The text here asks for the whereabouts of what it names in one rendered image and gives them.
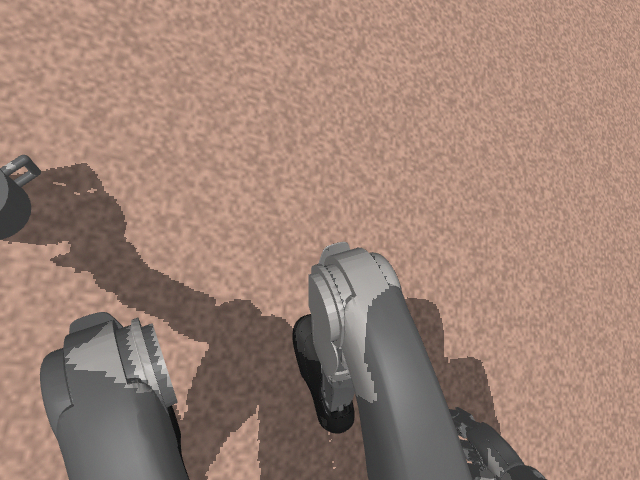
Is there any mug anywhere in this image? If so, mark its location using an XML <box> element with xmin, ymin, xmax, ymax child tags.
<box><xmin>0</xmin><ymin>155</ymin><xmax>41</xmax><ymax>240</ymax></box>

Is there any left robot foot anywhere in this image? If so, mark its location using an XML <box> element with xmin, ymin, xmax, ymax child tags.
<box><xmin>167</xmin><ymin>405</ymin><xmax>189</xmax><ymax>479</ymax></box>

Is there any right robot hand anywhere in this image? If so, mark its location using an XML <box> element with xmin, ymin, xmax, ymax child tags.
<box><xmin>449</xmin><ymin>407</ymin><xmax>525</xmax><ymax>480</ymax></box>

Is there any right robot foot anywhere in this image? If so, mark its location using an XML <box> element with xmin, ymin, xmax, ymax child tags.
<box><xmin>292</xmin><ymin>314</ymin><xmax>355</xmax><ymax>434</ymax></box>

